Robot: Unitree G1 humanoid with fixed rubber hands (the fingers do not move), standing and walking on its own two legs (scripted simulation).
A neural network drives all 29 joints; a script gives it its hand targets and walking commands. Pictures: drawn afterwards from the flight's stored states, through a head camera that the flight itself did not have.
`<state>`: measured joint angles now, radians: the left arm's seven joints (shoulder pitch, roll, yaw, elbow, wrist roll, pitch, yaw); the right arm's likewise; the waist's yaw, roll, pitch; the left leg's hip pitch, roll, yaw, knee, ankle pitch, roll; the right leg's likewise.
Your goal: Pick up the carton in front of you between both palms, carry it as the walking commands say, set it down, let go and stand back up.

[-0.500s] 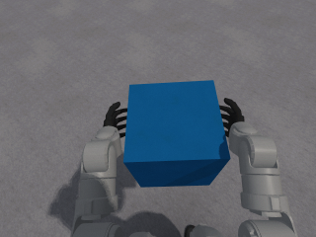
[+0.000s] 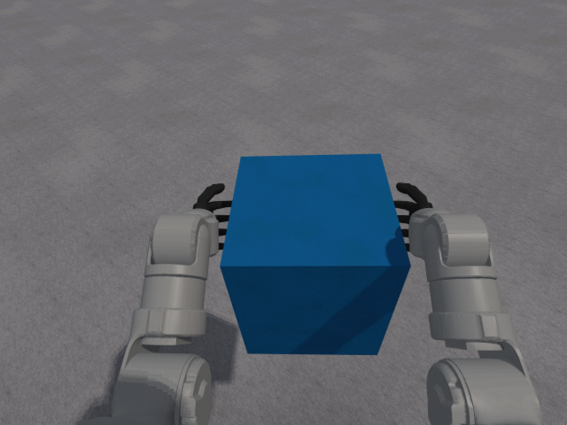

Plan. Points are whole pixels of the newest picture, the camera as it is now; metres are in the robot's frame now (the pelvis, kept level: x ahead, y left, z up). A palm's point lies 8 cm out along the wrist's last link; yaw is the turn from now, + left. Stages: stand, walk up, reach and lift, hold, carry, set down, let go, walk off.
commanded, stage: carry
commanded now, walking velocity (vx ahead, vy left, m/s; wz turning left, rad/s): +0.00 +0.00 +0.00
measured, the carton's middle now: (310, 258) +0.35 -0.01 +0.03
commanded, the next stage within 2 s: none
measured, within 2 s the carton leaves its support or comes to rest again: neither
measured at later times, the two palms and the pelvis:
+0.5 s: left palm (193, 245) +0.30 +0.15 +0.13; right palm (427, 242) +0.30 -0.15 +0.13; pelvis -0.04 +0.00 +0.00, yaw +0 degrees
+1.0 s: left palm (190, 251) +0.29 +0.15 +0.13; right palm (427, 247) +0.29 -0.15 +0.13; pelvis -0.05 +0.00 +0.00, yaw +0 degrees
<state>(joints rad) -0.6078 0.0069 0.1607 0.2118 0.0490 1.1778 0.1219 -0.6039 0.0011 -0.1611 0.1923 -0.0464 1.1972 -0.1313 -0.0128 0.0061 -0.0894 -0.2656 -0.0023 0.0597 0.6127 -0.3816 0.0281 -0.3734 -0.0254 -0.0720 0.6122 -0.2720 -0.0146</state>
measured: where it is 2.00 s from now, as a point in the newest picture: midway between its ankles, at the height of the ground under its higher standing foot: outside the picture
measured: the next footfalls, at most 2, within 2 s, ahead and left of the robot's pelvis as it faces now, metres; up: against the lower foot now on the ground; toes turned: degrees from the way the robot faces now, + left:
none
